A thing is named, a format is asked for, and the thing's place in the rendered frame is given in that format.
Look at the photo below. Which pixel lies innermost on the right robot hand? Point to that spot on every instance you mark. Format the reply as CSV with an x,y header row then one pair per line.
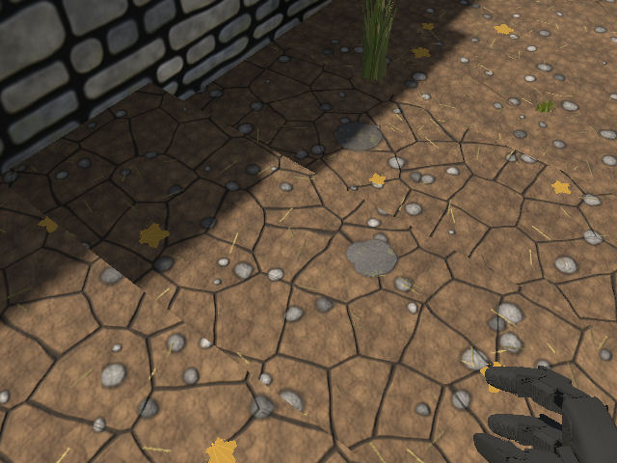
x,y
587,434

